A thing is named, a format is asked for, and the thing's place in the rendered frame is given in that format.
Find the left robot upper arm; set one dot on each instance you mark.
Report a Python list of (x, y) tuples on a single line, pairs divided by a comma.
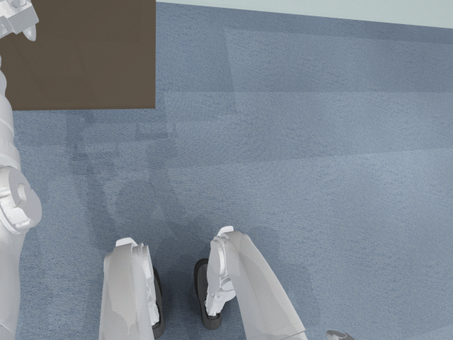
[(20, 210)]

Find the left robot thigh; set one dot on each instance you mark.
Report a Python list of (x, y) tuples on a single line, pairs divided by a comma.
[(124, 307)]

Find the left robot hand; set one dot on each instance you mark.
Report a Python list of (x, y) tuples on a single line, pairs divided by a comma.
[(17, 16)]

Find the cabinet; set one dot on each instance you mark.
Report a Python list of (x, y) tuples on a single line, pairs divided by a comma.
[(87, 55)]

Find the left robot forearm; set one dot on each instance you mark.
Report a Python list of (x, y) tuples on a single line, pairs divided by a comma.
[(9, 155)]

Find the left robot shin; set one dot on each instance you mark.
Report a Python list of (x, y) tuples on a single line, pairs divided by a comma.
[(151, 295)]

